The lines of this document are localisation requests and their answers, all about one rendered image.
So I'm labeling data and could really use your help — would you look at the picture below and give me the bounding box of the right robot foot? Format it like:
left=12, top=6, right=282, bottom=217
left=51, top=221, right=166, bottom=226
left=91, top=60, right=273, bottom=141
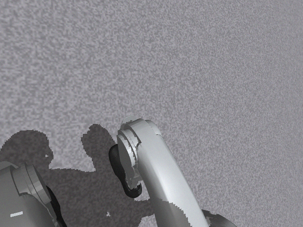
left=108, top=144, right=142, bottom=198

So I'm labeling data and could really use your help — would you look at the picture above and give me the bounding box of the right robot hand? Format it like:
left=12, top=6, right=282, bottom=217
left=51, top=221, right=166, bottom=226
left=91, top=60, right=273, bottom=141
left=202, top=210, right=237, bottom=227

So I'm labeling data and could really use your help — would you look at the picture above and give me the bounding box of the left robot foot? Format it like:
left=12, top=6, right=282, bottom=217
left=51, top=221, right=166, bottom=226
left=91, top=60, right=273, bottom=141
left=46, top=186, right=67, bottom=227

